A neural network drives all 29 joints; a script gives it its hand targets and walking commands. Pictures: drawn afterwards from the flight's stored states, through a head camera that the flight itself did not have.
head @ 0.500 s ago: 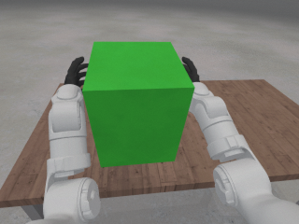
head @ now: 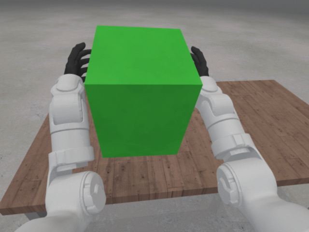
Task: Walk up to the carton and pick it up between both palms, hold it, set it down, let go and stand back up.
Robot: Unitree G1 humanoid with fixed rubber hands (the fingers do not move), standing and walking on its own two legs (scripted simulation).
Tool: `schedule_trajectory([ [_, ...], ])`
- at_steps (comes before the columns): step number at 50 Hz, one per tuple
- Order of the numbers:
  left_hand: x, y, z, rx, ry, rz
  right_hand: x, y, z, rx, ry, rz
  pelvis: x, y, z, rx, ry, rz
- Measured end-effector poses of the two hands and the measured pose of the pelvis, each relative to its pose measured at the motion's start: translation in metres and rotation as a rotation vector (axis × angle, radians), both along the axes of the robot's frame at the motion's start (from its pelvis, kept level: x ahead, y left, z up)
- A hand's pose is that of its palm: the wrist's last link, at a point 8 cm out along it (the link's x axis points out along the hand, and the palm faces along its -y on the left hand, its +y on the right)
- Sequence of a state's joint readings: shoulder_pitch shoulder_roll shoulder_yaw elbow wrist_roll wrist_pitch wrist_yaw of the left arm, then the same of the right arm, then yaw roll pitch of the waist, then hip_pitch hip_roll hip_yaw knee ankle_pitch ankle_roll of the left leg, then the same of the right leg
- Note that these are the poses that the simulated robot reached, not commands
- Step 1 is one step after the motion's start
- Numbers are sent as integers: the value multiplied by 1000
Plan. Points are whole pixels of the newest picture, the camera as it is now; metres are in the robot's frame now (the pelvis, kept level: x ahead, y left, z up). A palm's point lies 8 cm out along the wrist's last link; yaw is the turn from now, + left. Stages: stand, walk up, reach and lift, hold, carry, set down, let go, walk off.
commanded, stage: set down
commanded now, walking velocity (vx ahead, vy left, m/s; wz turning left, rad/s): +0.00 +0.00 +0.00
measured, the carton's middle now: (140, 95) +0.38 +0.00 +0.23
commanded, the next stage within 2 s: none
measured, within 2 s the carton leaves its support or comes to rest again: neither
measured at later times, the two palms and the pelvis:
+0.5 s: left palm (79, 103) +0.38 +0.16 +0.21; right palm (190, 107) +0.37 -0.14 +0.18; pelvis +0.01 +0.01 +0.00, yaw +1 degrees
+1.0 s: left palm (80, 110) +0.40 +0.17 +0.18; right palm (185, 114) +0.38 -0.13 +0.16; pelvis +0.01 +0.01 +0.00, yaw +0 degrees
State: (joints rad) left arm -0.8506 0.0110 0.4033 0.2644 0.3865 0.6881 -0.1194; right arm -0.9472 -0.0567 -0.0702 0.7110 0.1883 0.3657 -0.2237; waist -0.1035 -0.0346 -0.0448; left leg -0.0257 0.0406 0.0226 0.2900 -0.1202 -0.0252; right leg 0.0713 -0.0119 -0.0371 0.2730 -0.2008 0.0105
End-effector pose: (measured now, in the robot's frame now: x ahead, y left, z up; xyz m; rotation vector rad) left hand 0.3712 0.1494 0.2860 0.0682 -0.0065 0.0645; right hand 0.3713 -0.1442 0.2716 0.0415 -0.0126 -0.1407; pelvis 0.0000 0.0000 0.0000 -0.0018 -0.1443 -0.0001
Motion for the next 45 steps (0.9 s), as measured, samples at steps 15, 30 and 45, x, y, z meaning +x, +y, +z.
schedule_trajectory([
  [15, 7, 25, -50, 52, -4, -2, 10, 26, -65, -19, -35, 9, 10, 4, 0, 5, -45, 27],
  [30, 18, 4, -77, 38, 42, -42, 5, 5, -86, -37, -18, -43, 7, 8, 0, 1, -33, 2],
  [45, 24, 16, -99, 37, 92, -53, 9, 17, -108, -53, 24, -48, 6, 10, 0, 1, -23, 8],
])
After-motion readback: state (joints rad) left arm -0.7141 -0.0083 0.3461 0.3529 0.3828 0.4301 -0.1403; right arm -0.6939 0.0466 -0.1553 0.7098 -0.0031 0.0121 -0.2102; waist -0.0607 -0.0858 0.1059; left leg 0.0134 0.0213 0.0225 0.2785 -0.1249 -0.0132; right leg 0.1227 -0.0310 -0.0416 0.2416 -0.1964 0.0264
